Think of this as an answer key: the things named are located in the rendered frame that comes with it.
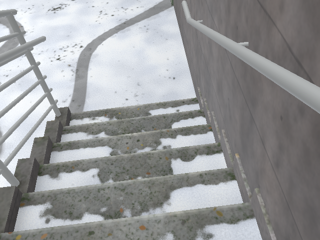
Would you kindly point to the stairs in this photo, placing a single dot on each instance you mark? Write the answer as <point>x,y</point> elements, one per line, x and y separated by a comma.
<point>142,172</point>

